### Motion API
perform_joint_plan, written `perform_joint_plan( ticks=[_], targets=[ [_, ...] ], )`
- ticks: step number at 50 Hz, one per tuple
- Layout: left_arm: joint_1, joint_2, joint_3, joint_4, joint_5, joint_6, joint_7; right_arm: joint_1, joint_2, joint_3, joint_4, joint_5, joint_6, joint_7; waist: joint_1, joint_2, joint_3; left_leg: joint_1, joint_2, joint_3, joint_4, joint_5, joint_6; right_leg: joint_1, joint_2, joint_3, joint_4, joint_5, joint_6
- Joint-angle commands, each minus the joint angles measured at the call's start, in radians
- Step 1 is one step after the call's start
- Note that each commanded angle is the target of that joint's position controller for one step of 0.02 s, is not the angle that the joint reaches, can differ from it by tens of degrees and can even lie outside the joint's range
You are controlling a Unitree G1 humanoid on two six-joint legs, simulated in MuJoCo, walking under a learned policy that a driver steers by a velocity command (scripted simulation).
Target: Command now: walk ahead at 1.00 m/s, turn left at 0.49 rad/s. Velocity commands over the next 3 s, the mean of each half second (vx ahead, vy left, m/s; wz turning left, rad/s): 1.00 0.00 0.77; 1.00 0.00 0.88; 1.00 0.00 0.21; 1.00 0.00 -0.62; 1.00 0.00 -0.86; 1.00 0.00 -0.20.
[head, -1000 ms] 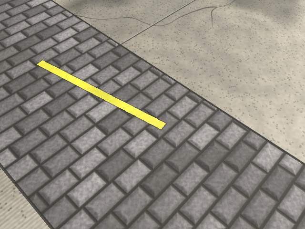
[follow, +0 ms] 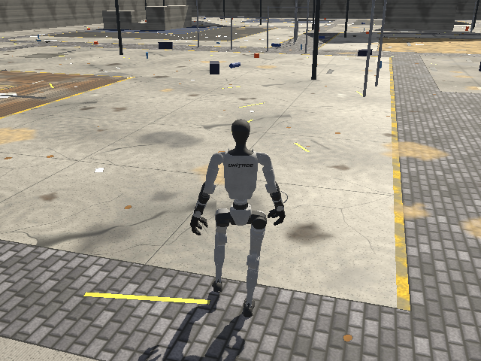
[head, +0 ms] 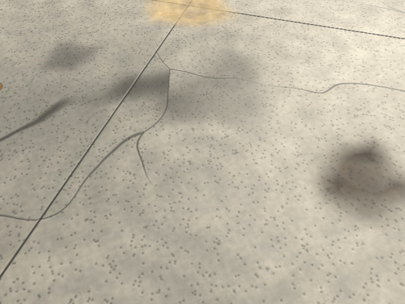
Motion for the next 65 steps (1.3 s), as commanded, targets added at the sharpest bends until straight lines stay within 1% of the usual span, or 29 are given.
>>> perform_joint_plan(
  ticks=[1,5,7,10,11,12,13,15,18,21,24,27,29,30,31,32,33,35,39,47,49,51,53,54,55,56,58,61,65],
  targets=[
    [-0.086,0.043,0.001,-0.062,-0.005,-0.046,-0.007,-0.075,-0.017,0.004,-0.074,0.009,0.0,0.016,-0.036,-0.08,0.132,-0.014,0.006,0.046,-0.155,0.193,0.007,-0.158,-0.221,0.026,-0.242,0.454,0.002],
    [-0.02,0.086,-0.003,-0.033,-0.017,-0.061,0.013,-0.197,-0.014,0.019,-0.108,0.012,-0.013,0.041,-0.017,-0.046,0.12,0.129,-0.08,0.197,-0.415,0.387,0.063,-0.05,-0.234,-0.098,-0.251,0.885,0.067],
    [-0.007,0.145,0.008,-0.038,-0.009,-0.045,0.041,-0.143,-0.054,0.011,-0.088,0.006,-0.011,0.041,-0.056,-0.109,0.041,0.203,-0.164,0.251,-0.454,0.32,0.088,0.1,-0.257,-0.122,-0.094,1.284,0.104],
    [-0.125,0.215,0.032,-0.085,0.022,0.012,0.071,0.334,-0.179,-0.046,0.046,0.0,0.001,0.015,-0.305,-0.156,-0.174,0.677,-0.225,0.177,-0.451,0.103,0.17,0.004,-0.306,-0.088,0.575,1.464,0.113],
    [-0.168,0.201,0.036,-0.086,0.023,0.02,0.056,0.44,-0.221,-0.077,0.077,0.012,0.006,-0.008,-0.351,-0.048,-0.174,0.82,-0.168,0.074,-0.529,0.036,0.228,-0.172,-0.182,-0.105,1.028,0.813,0.104],
    [-0.148,0.022,-0.011,-0.161,0.037,-0.007,0.036,0.354,-0.3,-0.096,0.074,0.011,0.021,-0.021,-0.181,0.242,-0.141,1.024,-0.007,-0.237,-0.431,0.252,0.322,-0.641,-0.024,-0.012,1.414,-0.23,0.137],
    [-0.12,0.046,-0.026,-0.247,0.004,-0.029,0.03,0.28,-0.343,-0.111,0.021,0.005,0.029,-0.026,-0.151,0.193,-0.336,1.159,0.139,-0.686,-0.709,-0.133,0.489,-0.853,-0.035,0.199,1.49,-0.223,0.131],
    [-0.207,0.101,-0.029,-0.245,0.018,-0.054,0.017,0.181,-0.197,-0.087,0.002,0.002,0.026,-0.041,-0.079,-0.124,-0.059,0.802,0.127,-0.694,-0.927,-0.328,0.371,-0.825,-0.148,0.231,1.213,-0.047,0.094],
    [-0.208,0.07,-0.044,-0.252,0.057,0.014,0.017,0.124,-0.158,-0.067,-0.001,0.009,-0.016,-0.045,0.03,-0.169,0.074,0.391,-0.003,-0.466,-0.95,-0.112,0.32,-0.631,-0.221,0.207,0.986,-0.095,0.148],
    [-0.359,0.036,-0.062,-0.332,0.04,0.034,-0.001,0.109,-0.184,-0.077,-0.02,0.014,-0.046,-0.038,0.007,-0.097,0.112,0.193,-0.102,-0.326,-0.993,0.017,0.288,-0.488,-0.235,0.135,0.652,0.08,0.176],
    [-0.45,0.013,-0.071,-0.362,0.002,0.03,-0.012,0.137,-0.199,-0.094,-0.025,0.025,-0.049,-0.024,-0.065,-0.033,0.067,0.246,-0.142,-0.291,-0.969,0.165,0.208,-0.349,-0.184,0.108,0.379,0.373,0.161],
    [-0.466,0.058,-0.056,-0.373,-0.002,0.022,-0.003,0.176,-0.214,-0.107,-0.027,0.024,-0.041,-0.026,-0.096,0.009,0.022,0.446,-0.104,-0.339,-0.871,0.311,0.162,-0.32,-0.148,0.13,0.237,0.363,0.142],
    [-0.325,0.129,-0.024,-0.333,-0.002,0.013,0.015,0.161,-0.249,-0.116,-0.035,0.011,-0.038,-0.033,-0.025,0.006,-0.084,0.542,-0.101,-0.35,-0.658,0.534,0.119,-0.162,-0.097,0.135,0.208,0.198,0.124],
    [-0.14,0.167,-0.003,-0.291,-0.001,0.006,0.028,0.113,-0.271,-0.119,-0.043,0.008,-0.042,-0.029,0.093,-0.017,-0.181,0.493,-0.135,-0.317,-0.432,0.56,0.093,0.041,-0.108,0.127,0.21,0.134,0.112],
    [0.09,0.235,0.027,-0.253,0.019,0.001,0.05,0.072,-0.196,-0.096,-0.071,0.008,-0.055,-0.029,0.195,-0.081,-0.308,0.338,-0.178,-0.258,-0.115,0.367,0.078,0.292,-0.269,0.272,0.229,-0.128,0.083],
    [0.109,0.318,0.045,-0.25,0.066,0.003,0.052,0.163,-0.015,-0.051,-0.126,0.047,-0.059,-0.033,0.1,-0.389,-0.417,0.028,-0.282,-0.147,0.19,-0.382,0.053,0.51,-0.581,0.794,0.05,-0.471,0.012],
    [0.005,0.293,0.056,-0.255,0.044,0.017,0.046,0.154,-0.071,-0.036,-0.142,0.035,-0.045,-0.037,0.058,-0.409,-0.384,-0.118,-0.203,-0.09,0.305,-0.295,0.068,0.431,-0.6,1.046,-0.081,-0.654,-0.039],
    [-0.117,0.126,0.022,-0.256,0.028,0.024,0.036,0.007,-0.142,-0.051,-0.132,-0.004,-0.019,-0.023,0.057,-0.128,-0.121,-0.131,-0.095,-0.041,0.239,-0.126,0.057,0.165,-0.484,0.652,-0.051,-0.38,-0.01],
    [-0.028,0.045,0.001,-0.143,0.004,-0.002,0.021,-0.083,-0.055,-0.026,-0.194,-0.017,0.029,0.027,0.007,-0.151,-0.005,-0.128,-0.02,-0.028,0.185,-0.088,0.033,0.008,-0.395,0.291,-0.092,0.05,0.042],
    [0.03,0.101,0.007,-0.062,0.008,-0.035,0.008,-0.319,-0.037,0.019,-0.284,-0.018,0.021,0.059,-0.007,-0.067,0.149,0.059,-0.095,0.149,-0.332,0.17,0.082,-0.089,-0.321,-0.088,-0.264,0.591,0.06],
    [0.08,0.151,0.012,-0.041,0.008,-0.024,0.018,-0.312,-0.05,0.018,-0.262,-0.022,0.012,0.05,-0.022,-0.105,0.111,0.169,-0.179,0.212,-0.395,0.126,0.115,0.02,-0.337,-0.114,-0.179,1.087,0.058],
    [0.074,0.222,0.024,-0.035,0.008,0.003,0.037,-0.144,-0.103,-0.002,-0.205,-0.033,0.005,0.03,-0.132,-0.168,-0.021,0.373,-0.242,0.203,-0.431,-0.006,0.151,0.093,-0.377,-0.116,0.117,1.403,0.048],
    [0.007,0.229,0.025,-0.059,0.005,0.021,0.041,0.219,-0.188,-0.051,-0.083,-0.038,0.003,-0.005,-0.302,-0.163,-0.179,0.83,-0.195,0.066,-0.566,-0.05,0.205,-0.124,-0.348,-0.119,0.671,1.16,0.027],
    [0.081,0.066,-0.005,-0.103,0.011,0.017,0.016,0.166,-0.277,-0.074,-0.077,-0.043,0.01,-0.029,-0.138,0.102,-0.242,1.096,0.083,-0.304,-0.545,-0.147,0.242,-0.495,-0.196,-0.09,1.059,-0.097,0.055],
    [0.057,0.109,-0.002,-0.166,-0.022,0.008,0.017,0.184,-0.31,-0.088,-0.111,-0.023,0.013,-0.034,-0.148,0.113,-0.42,1.211,0.229,-0.736,-0.7,-0.171,0.351,-0.69,-0.111,0.097,1.287,-0.198,0.055],
    [-0.083,0.135,0.004,-0.191,-0.025,-0.004,0.019,0.178,-0.265,-0.087,-0.086,-0.015,0.008,-0.042,-0.165,-0.023,-0.27,1.107,0.182,-0.625,-0.782,-0.107,0.311,-0.784,-0.166,0.164,1.248,-0.068,0.043],
    [-0.097,0.089,-0.011,-0.176,-0.013,-0.005,0.014,0.114,-0.181,-0.07,-0.045,-0.012,-0.017,-0.048,-0.067,-0.105,-0.026,0.776,0.116,-0.428,-0.847,0.033,0.262,-0.725,-0.226,0.158,1.073,-0.027,0.048],
    [-0.053,0.043,-0.017,-0.161,0.023,0.045,-0.007,0.099,-0.092,-0.038,-0.017,0.002,-0.05,-0.05,0.025,-0.062,0.036,0.541,0.054,-0.293,-0.936,0.075,0.251,-0.606,-0.267,0.164,0.919,-0.076,0.083],
    [-0.312,0.009,-0.036,-0.262,0.019,0.042,-0.032,0.114,-0.112,-0.043,0.005,0.018,-0.084,-0.034,-0.004,-0.028,0.151,0.41,-0.04,-0.111,-1.057,0.177,0.21,-0.61,-0.281,0.101,0.553,0.207,0.094]
  ],
)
